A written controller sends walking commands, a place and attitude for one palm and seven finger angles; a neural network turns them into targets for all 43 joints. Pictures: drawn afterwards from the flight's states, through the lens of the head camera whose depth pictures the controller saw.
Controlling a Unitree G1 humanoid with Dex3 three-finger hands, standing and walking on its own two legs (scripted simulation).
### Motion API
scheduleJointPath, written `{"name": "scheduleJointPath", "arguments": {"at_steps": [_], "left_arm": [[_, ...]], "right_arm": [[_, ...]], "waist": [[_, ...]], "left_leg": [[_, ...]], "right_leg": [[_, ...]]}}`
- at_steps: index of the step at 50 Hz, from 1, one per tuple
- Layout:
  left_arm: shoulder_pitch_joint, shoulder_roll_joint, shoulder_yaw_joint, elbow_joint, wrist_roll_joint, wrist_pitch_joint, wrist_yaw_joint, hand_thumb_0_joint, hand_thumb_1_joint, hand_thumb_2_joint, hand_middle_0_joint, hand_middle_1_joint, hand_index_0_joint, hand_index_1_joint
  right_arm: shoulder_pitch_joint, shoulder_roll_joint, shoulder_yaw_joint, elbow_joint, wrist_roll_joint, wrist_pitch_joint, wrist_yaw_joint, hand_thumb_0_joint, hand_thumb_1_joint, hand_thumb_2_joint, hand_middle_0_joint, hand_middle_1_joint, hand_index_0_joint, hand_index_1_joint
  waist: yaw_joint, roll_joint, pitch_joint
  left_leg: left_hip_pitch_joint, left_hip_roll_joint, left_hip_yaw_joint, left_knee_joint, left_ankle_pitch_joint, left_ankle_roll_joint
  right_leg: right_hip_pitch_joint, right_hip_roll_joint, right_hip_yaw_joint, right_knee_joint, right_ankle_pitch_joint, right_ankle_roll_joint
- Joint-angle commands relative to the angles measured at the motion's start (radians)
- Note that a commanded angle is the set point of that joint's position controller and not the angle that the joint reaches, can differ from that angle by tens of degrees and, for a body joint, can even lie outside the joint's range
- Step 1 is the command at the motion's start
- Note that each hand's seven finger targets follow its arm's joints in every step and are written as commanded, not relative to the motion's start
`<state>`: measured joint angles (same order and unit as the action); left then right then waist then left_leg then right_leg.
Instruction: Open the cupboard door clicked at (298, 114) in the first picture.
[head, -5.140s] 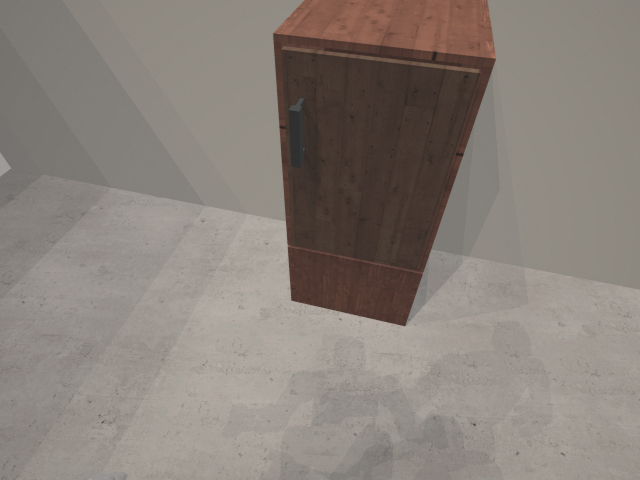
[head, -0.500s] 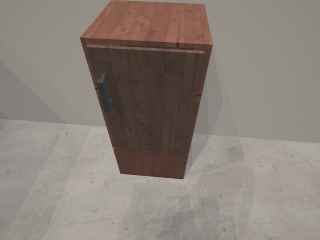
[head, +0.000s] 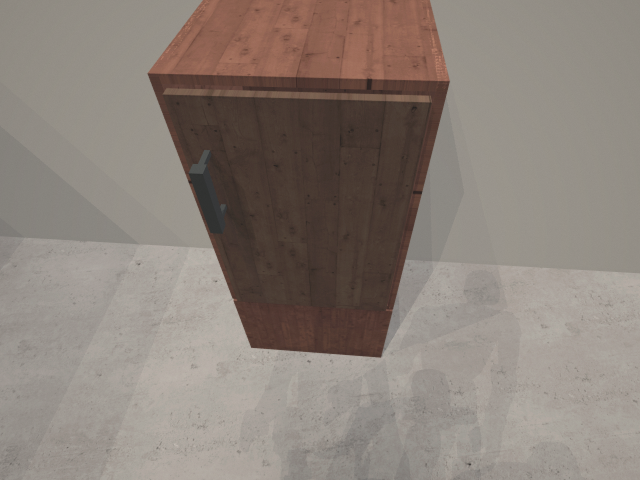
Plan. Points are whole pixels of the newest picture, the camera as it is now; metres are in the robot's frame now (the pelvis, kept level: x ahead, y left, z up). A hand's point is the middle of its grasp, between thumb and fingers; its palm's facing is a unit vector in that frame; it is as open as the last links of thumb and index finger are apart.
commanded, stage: come to a stop and stand still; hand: left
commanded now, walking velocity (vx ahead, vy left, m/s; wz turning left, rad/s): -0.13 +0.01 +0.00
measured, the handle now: (212, 192) +0.55 +0.23 +0.01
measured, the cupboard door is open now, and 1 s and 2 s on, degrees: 0 0 0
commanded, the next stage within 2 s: look again from close up in 0.72 s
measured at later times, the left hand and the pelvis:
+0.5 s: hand out of the picture +0.01 +0.18 -0.16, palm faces +0.03 -0.98 -0.21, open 7.3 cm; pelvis -0.02 +0.00 +0.01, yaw +0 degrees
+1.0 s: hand out of the picture -0.04 +0.15 -0.16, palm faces +0.03 -0.98 -0.17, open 7.3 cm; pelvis -0.03 -0.01 +0.01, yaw +0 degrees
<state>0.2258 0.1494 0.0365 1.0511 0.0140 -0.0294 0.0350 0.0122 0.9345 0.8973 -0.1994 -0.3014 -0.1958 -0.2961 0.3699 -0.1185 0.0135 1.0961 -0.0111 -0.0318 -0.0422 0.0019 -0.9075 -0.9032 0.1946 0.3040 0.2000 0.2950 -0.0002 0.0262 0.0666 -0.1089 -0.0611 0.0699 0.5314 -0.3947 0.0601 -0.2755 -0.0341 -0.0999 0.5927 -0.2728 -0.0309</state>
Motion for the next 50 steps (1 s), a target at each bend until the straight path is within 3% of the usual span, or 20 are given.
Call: {"name": "scheduleJointPath", "arguments": {"at_steps": [1,2,3,5,6,8,10,11,12,13,14,15,16,18,19,21,27,28,36,50], "left_arm": [[0.123,0.117,0.002,-0.004,-0.005,0.002,0.017,0.0,0.9,0.9,-0.2,-0.3,-0.2,-0.3],[0.082,0.115,-0.001,-0.02,-0.003,0.009,0.019,0.0,0.9,0.9,-0.2,-0.3,-0.2,-0.3],[0.055,0.105,-0.001,-0.033,-0.003,0.013,0.02,0.0,0.9,0.9,-0.2,-0.3,-0.2,-0.3],[0.043,0.08,0.0,-0.059,-0.013,0.023,0.019,0.0,0.9,0.9,-0.2,-0.3,-0.2,-0.3],[0.038,0.073,0.0,-0.066,-0.012,0.029,0.021,0.0,0.9,0.9,-0.2,-0.3,-0.2,-0.3],[0.028,0.072,0.0,-0.069,-0.005,0.038,0.023,0.0,0.9,0.9,-0.2,-0.3,-0.2,-0.3],[0.039,0.07,0.002,-0.062,-0.004,0.039,0.019,0.0,0.9,0.9,-0.2,-0.3,-0.2,-0.3],[0.171,0.115,-0.004,-0.008,-0.005,0.018,0.046,0.0,0.9,0.9,-0.2,-0.3,-0.2,-0.3],[0.146,0.12,0.0,-0.043,-0.002,0.006,0.041,0.0,0.9,0.9,-0.2,-0.3,-0.2,-0.3],[0.085,0.142,-0.003,-0.05,-0.009,-0.004,0.031,0.0,0.9,0.9,-0.2,-0.3,-0.2,-0.3],[0.053,0.134,-0.01,-0.063,-0.006,-0.005,0.022,0.0,0.9,0.9,-0.2,-0.3,-0.2,-0.3],[0.026,0.128,-0.014,-0.071,-0.005,-0.004,0.016,0.0,0.9,0.9,-0.2,-0.3,-0.2,-0.3],[0.013,0.115,-0.019,-0.072,-0.006,-0.004,0.011,0.0,0.9,0.9,-0.2,-0.3,-0.2,-0.3],[0.023,0.105,-0.024,-0.059,-0.006,0.002,0.004,0.0,0.9,0.9,-0.2,-0.3,-0.2,-0.3],[0.036,0.098,-0.027,-0.05,-0.008,0.003,0.003,0.0,0.9,0.9,-0.2,-0.3,-0.2,-0.3],[0.042,0.096,-0.032,-0.035,-0.01,0.005,0.0,0.0,0.9,0.9,-0.2,-0.3,-0.2,-0.3],[0.054,0.099,-0.036,-0.01,-0.008,0.004,-0.006,0.0,0.9,0.9,-0.2,-0.3,-0.2,-0.3],[0.058,0.098,-0.036,-0.008,-0.007,0.004,-0.005,0.0,0.9,0.9,-0.2,-0.3,-0.2,-0.3],[0.089,0.082,-0.038,0.03,-0.008,-0.001,-0.004,0.0,0.9,0.9,-0.2,-0.3,-0.2,-0.3],[0.124,0.051,-0.039,0.063,-0.008,-0.005,0.004,0.0,0.9,0.9,-0.2,-0.3,-0.2,-0.3]], "right_arm": [[0.06,-0.047,-0.033,-0.022,0.013,0.018,-0.004,0.0,-0.9,-0.9,0.2,0.3,0.2,0.3],[0.057,-0.04,-0.032,-0.015,0.012,0.023,-0.001,0.0,-0.9,-0.9,0.2,0.3,0.2,0.3],[0.06,-0.034,-0.033,-0.006,0.009,0.021,0.001,0.0,-0.9,-0.9,0.2,0.3,0.2,0.3],[0.037,-0.076,-0.034,-0.006,-0.003,0.011,-0.004,0.0,-0.9,-0.9,0.2,0.3,0.2,0.3],[0.027,-0.094,-0.036,-0.011,-0.005,0.007,-0.009,0.0,-0.9,-0.9,0.2,0.3,0.2,0.3],[0.012,-0.1,-0.036,-0.007,-0.002,0.002,-0.013,0.0,-0.9,-0.9,0.2,0.3,0.2,0.3],[-0.014,-0.108,-0.037,-0.022,-0.004,0.001,-0.014,0.0,-0.9,-0.9,0.2,0.3,0.2,0.3],[-0.111,-0.187,-0.054,-0.103,0.025,0.003,0.002,0.0,-0.9,-0.9,0.2,0.3,0.2,0.3],[-0.061,-0.143,-0.048,-0.138,0.007,0.002,0.007,0.0,-0.9,-0.9,0.2,0.3,0.2,0.3],[-0.05,-0.102,-0.039,-0.128,0.001,0.011,0.013,0.0,-0.9,-0.9,0.2,0.3,0.2,0.3],[-0.024,-0.079,-0.036,-0.127,-0.002,0.018,0.016,0.0,-0.9,-0.9,0.2,0.3,0.2,0.3],[-0.003,-0.083,-0.034,-0.12,-0.005,0.02,0.017,0.0,-0.9,-0.9,0.2,0.3,0.2,0.3],[0.009,-0.094,-0.032,-0.117,-0.008,0.017,0.017,0.0,-0.9,-0.9,0.2,0.3,0.2,0.3],[-0.013,-0.127,-0.029,-0.12,-0.01,0.005,0.011,0.0,-0.9,-0.9,0.2,0.3,0.2,0.3],[-0.03,-0.138,-0.027,-0.124,-0.007,0.003,0.008,0.0,-0.9,-0.9,0.2,0.3,0.2,0.3],[-0.039,-0.154,-0.025,-0.122,-0.006,0.001,0.006,0.0,-0.9,-0.9,0.2,0.3,0.2,0.3],[-0.033,-0.161,-0.014,-0.089,-0.005,0.002,0.012,0.0,-0.9,-0.9,0.2,0.3,0.2,0.3],[-0.026,-0.155,-0.014,-0.083,-0.006,0.001,0.012,0.0,-0.9,-0.9,0.2,0.3,0.2,0.3],[0.005,-0.132,-0.002,-0.027,-0.003,-0.001,0.012,0.0,-0.9,-0.9,0.2,0.3,0.2,0.3],[0.059,-0.082,0.003,0.038,-0.001,-0.006,0.003,0.0,-0.9,-0.9,0.2,0.3,0.2,0.3]], "waist": [[0.003,-0.246,-0.071],[-0.009,-0.225,-0.059],[-0.015,-0.174,-0.048],[0.002,-0.013,-0.049],[0.008,0.037,-0.039],[0.013,0.047,-0.041],[0.019,0.038,-0.046],[0.061,-0.023,-0.097],[0.024,-0.018,-0.169],[-0.003,-0.043,-0.161],[-0.026,-0.025,-0.14],[-0.036,0.01,-0.086],[-0.036,0.016,-0.039],[-0.01,0.059,-0.029],[-0.002,0.035,-0.029],[-0.003,-0.01,-0.005],[-0.005,-0.048,0.049],[-0.005,-0.015,0.041],[-0.003,-0.048,0.035],[0.001,-0.028,0.034]], "left_leg": [[-0.146,0.097,-0.061,0.012,0.084,-0.055],[-0.119,0.104,-0.064,-0.042,0.095,-0.053],[-0.088,0.119,-0.076,-0.112,0.244,-0.049],[-0.035,0.2,-0.134,-0.154,0.674,-0.025],[-0.019,0.224,-0.164,-0.155,0.845,-0.012],[0.02,0.248,-0.173,-0.15,0.975,0.013],[0.007,0.23,-0.156,-0.146,0.851,0.012],[-0.023,0.258,-0.117,0.055,0.912,-0.01],[-0.097,0.153,-0.094,0.068,0.586,-0.043],[-0.121,0.121,-0.064,0.03,0.212,-0.045],[-0.102,0.104,-0.064,-0.028,0.087,-0.047],[-0.089,0.112,-0.087,-0.07,0.12,-0.038],[-0.1,0.141,-0.115,-0.105,0.202,-0.023],[-0.125,0.188,-0.152,-0.152,0.388,-0.003],[-0.123,0.192,-0.153,-0.162,0.408,-0.001],[-0.123,0.186,-0.147,-0.187,0.343,-0.003],[-0.156,0.166,-0.145,-0.255,0.111,-0.003],[-0.147,0.167,-0.143,-0.262,0.113,-0.004],[-0.155,0.16,-0.137,-0.265,0.091,-0.006],[-0.149,0.161,-0.116,-0.233,0.161,-0.01]], "right_leg": [[0.177,-0.283,0.223,-0.1,0.826,-0.159],[0.134,-0.264,0.201,-0.097,0.745,-0.146],[0.11,-0.218,0.167,-0.075,0.665,-0.112],[0.086,-0.114,0.108,-0.029,0.442,-0.034],[0.067,-0.083,0.089,-0.013,0.329,-0.016],[0.052,-0.052,0.071,-0.022,0.147,-0.002],[0.07,-0.056,0.088,-0.056,0.162,-0.004],[0.078,-0.086,0.104,-0.112,0.296,-0.005],[0.161,-0.142,0.186,-0.094,0.406,-0.062],[0.144,-0.208,0.23,-0.13,0.39,-0.091],[0.094,-0.224,0.238,-0.144,0.325,-0.102],[0.032,-0.185,0.212,-0.146,0.201,-0.093],[0.014,-0.133,0.181,-0.129,0.186,-0.072],[0.073,-0.079,0.112,-0.089,0.208,-0.04],[0.094,-0.072,0.109,-0.097,0.203,-0.033],[0.1,-0.072,0.117,-0.124,0.183,-0.031],[0.09,-0.082,0.153,-0.199,0.075,-0.03],[0.094,-0.083,0.149,-0.198,0.077,-0.03],[0.109,-0.091,0.158,-0.217,0.057,-0.03],[0.131,-0.097,0.152,-0.195,0.142,-0.038]]}}
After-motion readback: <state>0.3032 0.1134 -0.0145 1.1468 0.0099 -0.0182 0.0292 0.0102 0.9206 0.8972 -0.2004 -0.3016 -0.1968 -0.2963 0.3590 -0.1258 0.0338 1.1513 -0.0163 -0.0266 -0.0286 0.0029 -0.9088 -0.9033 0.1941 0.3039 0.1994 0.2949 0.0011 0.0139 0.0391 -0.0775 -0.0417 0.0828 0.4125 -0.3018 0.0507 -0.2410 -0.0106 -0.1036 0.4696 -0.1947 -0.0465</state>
